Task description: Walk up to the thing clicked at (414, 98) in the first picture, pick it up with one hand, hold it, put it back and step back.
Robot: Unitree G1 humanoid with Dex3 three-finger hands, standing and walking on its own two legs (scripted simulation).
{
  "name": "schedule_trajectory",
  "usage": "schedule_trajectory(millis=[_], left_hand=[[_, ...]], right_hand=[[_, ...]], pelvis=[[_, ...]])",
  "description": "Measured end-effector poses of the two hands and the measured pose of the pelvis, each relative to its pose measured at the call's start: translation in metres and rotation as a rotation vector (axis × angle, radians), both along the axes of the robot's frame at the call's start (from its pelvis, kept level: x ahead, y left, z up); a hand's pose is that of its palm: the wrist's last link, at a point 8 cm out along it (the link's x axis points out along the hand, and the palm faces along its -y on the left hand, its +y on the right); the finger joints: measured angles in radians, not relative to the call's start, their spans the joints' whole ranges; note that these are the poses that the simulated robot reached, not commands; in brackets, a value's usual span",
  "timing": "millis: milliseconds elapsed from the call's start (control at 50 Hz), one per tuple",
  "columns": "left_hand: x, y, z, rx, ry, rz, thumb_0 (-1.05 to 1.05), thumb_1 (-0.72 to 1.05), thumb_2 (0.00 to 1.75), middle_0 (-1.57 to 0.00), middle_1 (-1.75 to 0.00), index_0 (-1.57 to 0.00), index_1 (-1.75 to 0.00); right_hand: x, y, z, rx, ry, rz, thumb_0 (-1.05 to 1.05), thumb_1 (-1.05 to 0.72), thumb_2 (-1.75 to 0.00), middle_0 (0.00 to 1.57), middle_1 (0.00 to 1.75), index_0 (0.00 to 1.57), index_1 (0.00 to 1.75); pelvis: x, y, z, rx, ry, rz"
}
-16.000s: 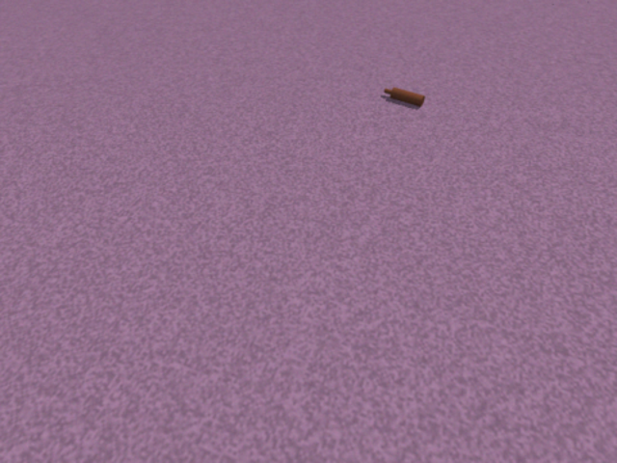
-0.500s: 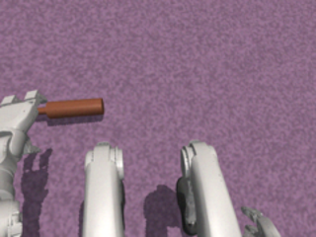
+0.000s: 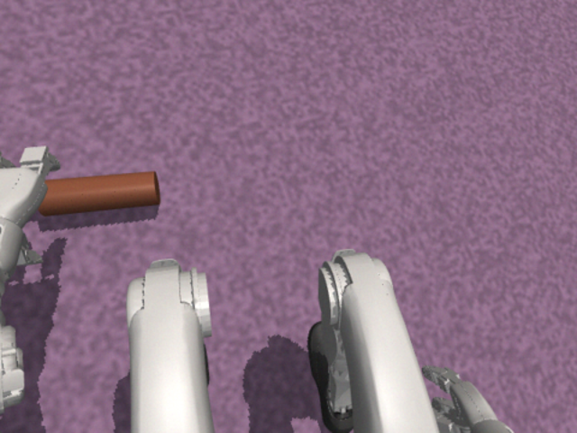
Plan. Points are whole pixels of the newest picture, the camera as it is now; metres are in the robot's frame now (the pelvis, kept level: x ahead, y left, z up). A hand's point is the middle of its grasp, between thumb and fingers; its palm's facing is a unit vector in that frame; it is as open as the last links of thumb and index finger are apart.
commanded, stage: rise first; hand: left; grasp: from above
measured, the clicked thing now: (86, 194) +0.47 +0.34 -0.31
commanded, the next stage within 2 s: approach in 2.00 s
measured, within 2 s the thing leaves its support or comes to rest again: neither
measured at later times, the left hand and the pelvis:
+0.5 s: hand (42, 211) +0.41 +0.35 -0.18, palm faces -0.45 -0.10 -0.89, open 14.1 cm; pelvis +0.01 +0.00 -0.01, yaw -1 degrees
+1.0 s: hand (51, 207) +0.42 +0.35 -0.19, palm faces -0.44 -0.11 -0.89, open 14.2 cm; pelvis +0.01 +0.00 -0.02, yaw -2 degrees
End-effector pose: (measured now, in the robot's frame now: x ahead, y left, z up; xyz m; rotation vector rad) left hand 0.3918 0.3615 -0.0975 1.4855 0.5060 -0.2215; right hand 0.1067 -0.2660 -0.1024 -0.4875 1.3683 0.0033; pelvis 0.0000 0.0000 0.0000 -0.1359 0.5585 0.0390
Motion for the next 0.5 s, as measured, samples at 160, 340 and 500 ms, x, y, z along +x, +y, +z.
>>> schedule_trajectory(millis=[160,340,500], left_hand=[[0.010,-0.003,-0.011,0.007,-0.002,0.011,0.00,-0.53,1.01,-0.08,-1.01,-0.08,-1.01],[0.017,-0.006,-0.020,0.000,0.007,0.022,0.00,-0.53,1.01,-0.08,-1.03,-0.08,-1.02],[0.020,-0.006,-0.027,-0.006,0.005,0.020,0.00,-0.53,1.00,-0.08,-1.03,-0.08,-1.02]], right_hand=[[-0.001,0.002,-0.008,0.009,0.016,0.003,0.00,-0.91,-0.90,0.20,0.30,0.20,0.30],[-0.009,-0.002,-0.011,0.003,0.042,-0.007,0.00,-0.91,-0.90,0.20,0.30,0.20,0.30],[-0.014,-0.005,-0.013,-0.008,0.067,-0.004,0.00,-0.91,-0.90,0.20,0.30,0.20,0.30]], pelvis=[[0.003,-0.001,-0.007,0.000,0.005,-0.006],[0.006,-0.002,-0.011,-0.002,0.005,-0.014],[0.007,-0.002,-0.015,-0.005,0.001,-0.017]])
